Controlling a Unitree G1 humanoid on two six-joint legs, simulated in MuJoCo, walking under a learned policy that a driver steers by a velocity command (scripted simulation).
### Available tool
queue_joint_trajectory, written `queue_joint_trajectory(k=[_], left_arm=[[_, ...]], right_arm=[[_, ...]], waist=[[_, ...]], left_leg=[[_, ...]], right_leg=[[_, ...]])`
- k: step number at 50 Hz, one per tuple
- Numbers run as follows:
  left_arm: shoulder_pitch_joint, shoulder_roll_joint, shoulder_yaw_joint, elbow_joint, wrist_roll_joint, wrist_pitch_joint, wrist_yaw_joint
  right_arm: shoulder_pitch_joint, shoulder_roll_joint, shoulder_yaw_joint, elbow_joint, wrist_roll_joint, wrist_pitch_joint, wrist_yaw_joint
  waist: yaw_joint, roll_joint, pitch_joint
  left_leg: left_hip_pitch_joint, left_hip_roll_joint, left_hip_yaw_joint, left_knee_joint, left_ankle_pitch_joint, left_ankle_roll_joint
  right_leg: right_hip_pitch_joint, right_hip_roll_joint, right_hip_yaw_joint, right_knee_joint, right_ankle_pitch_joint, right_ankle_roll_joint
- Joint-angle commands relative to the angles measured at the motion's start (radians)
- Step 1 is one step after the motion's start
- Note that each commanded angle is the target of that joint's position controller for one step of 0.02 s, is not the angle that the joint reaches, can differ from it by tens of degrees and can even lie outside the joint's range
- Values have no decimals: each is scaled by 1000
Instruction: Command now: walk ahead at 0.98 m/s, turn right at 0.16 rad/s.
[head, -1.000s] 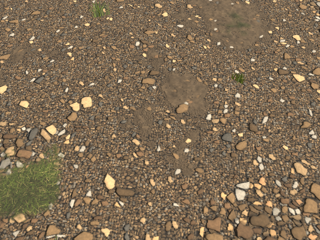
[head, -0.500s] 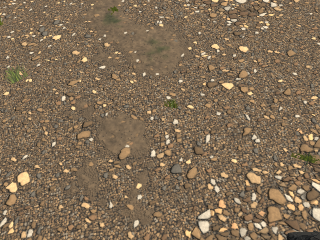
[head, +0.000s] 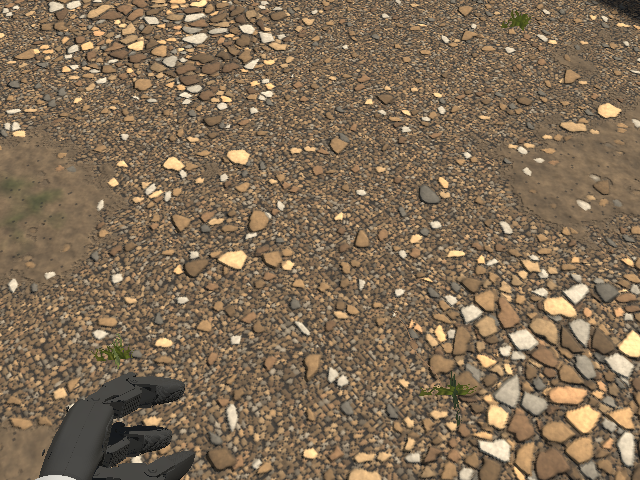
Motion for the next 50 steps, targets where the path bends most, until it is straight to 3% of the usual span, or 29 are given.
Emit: queue_joint_trajectory(k=[1,3,4,5,6,7,9,11,14,18,21,24,25,26,27,28,29,30,31,35,38,41,43,44,45,46,47,48,50], left_arm=[[24,63,5,-33,2,-5,12],[337,133,41,63,7,4,49],[509,202,69,112,17,7,70],[543,278,89,124,43,-1,85],[521,264,88,99,23,-1,83],[440,198,83,121,3,-6,83],[357,115,68,147,6,-29,80],[359,70,54,174,-7,-50,82],[374,44,48,212,-37,-75,72],[393,46,41,236,-31,-89,73],[442,111,47,246,-38,-89,99],[392,211,73,209,-23,-46,138],[329,225,81,183,-16,-28,140],[291,218,86,181,-22,-16,126],[277,73,51,145,-6,-33,100],[420,55,34,52,-38,-47,104],[382,94,22,41,-26,-64,108],[340,116,22,47,-22,-70,107],[270,139,49,-2,-71,-95,106],[198,120,58,-52,-21,-67,120],[106,20,32,-96,-34,-57,118],[89,47,50,-108,-63,-49,103],[150,76,70,-93,-44,-57,102],[263,89,77,-64,-23,-64,106],[337,115,73,-59,-9,-62,115],[339,148,73,-55,17,-60,108],[230,143,86,-97,-6,-53,108],[186,81,71,-123,-17,-39,112],[168,66,46,-104,-28,-2,113]], right_arm=[[-91,-199,-26,-70,4,-25,-6],[-108,-243,-31,-59,-3,3,-24],[-128,-213,-22,-70,-5,11,-25],[-59,-31,11,-109,-3,12,-14],[-39,-95,-2,-143,38,10,-23],[-164,-148,-18,-161,31,13,-27],[-198,-90,-5,-147,17,26,-9],[-144,-43,0,-124,-7,66,13],[-291,-23,-1,-177,-14,98,32],[-477,-7,17,-256,4,87,55],[-539,-28,24,-281,-4,79,71],[-275,-130,-8,-206,-3,88,60],[-55,-180,-34,-140,-12,89,47],[79,-207,-59,-99,-7,88,22],[-5,-265,-77,-98,11,95,-1],[-68,-374,-99,-146,-23,93,1],[-139,-339,-107,-201,-14,98,-7],[-201,-263,-89,-205,-7,100,-18],[-319,-148,-56,-283,33,48,10],[-423,-181,-64,-313,49,25,-9],[-337,-209,-89,-294,55,91,-61],[-278,-157,-83,-285,53,128,-82],[-320,-106,-71,-309,39,124,-81],[-353,-75,-59,-332,27,120,-74],[-348,5,-29,-364,-9,120,-69],[-125,-29,-24,-376,18,110,-41],[-112,-143,-42,-338,27,119,-24],[-259,-198,-56,-340,30,137,-24],[-374,-161,-47,-377,18,163,-45]], waist=[[145,107,50],[310,143,-134],[384,124,-209],[275,-156,-314],[256,-139,-443],[230,-24,-246],[154,30,-33],[89,-24,8],[74,-26,99],[82,-22,134],[78,-17,111],[-82,-100,-68],[-183,-81,-147],[-235,17,-168],[-107,275,-69],[13,270,-303],[4,77,-327],[56,-50,-121],[103,-131,-87],[180,-115,53],[100,-11,-76],[64,95,-138],[111,142,-148],[169,140,-217],[179,-36,-323],[60,-258,-471],[70,-165,-478],[122,-61,-357],[103,36,-190]], left_leg=[[-259,240,-14,41,1241,115],[-280,257,-11,480,1392,92],[-453,209,-13,789,1134,81],[-750,57,-24,1226,-5,74],[-881,9,-157,1417,-77,97],[-936,78,-165,1363,74,102],[-890,142,-156,1250,133,93],[-810,171,-156,1200,136,75],[-911,192,-116,1130,201,62],[-872,129,29,858,432,83],[-743,37,140,640,519,121],[-443,-68,151,630,386,164],[-235,-80,103,610,348,197],[-73,-29,-7,486,390,252],[34,79,-177,564,794,269],[271,286,-625,455,934,494],[219,330,-788,292,652,502],[-6,297,-719,220,590,450],[-152,249,-737,163,461,419],[-586,52,-414,185,824,302],[-601,-85,-312,318,884,143],[-555,-85,-370,413,628,54],[-489,-95,-383,565,564,26],[-483,-110,-345,748,492,-1],[-645,-166,-275,1052,-222,-26],[-801,-185,-350,1335,-421,-55],[-863,-102,-361,1447,-292,-80],[-898,-64,-307,1465,-218,-98],[-853,-40,-247,1363,-136,-106]], right_leg=[[394,88,-114,-61,6,-34],[751,117,-63,-104,-108,-69],[993,16,45,-136,-192,-84],[1220,-308,436,-173,-433,-119],[1225,-444,844,-361,-514,-154],[1060,-363,673,-411,-472,-125],[774,-291,423,-478,-259,-89],[632,-248,263,-544,-206,-51],[598,-192,55,-618,-18,11],[586,-95,-191,-643,378,74],[697,-125,-244,-593,818,106],[793,-183,-227,-220,1244,122],[717,-190,-203,73,1216,115],[580,-105,-205,494,703,118],[216,95,-155,880,-446,136],[-37,105,51,1089,-514,165],[-82,58,133,1019,-437,140],[-75,12,132,888,-381,136],[-3,24,198,818,-400,136],[228,-20,127,318,-324,199],[395,125,38,-62,-35,216],[493,164,49,-221,171,216],[558,134,80,-329,295,184],[695,54,114,-372,428,131],[927,-195,358,-257,870,16],[1091,-496,800,-216,927,-244],[1031,-489,861,-257,589,-294],[930,-376,686,-274,371,-237],[655,-240,509,-338,164,-147]])
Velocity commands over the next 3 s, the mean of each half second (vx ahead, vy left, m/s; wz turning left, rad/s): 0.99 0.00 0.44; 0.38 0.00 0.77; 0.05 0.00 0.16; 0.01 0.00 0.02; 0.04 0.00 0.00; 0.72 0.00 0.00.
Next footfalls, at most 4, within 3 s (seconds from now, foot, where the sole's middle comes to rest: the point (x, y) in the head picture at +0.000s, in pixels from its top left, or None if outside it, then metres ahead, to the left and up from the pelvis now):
0.08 right None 0.28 -0.08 -0.76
0.52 left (254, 368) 0.71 0.10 -0.76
0.88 right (234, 251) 1.04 0.14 -0.76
1.24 left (184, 329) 0.82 0.26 -0.76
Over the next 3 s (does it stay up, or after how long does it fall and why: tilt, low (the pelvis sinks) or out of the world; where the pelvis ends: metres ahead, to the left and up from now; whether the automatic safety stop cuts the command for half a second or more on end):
stays up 1.13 0.28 0.02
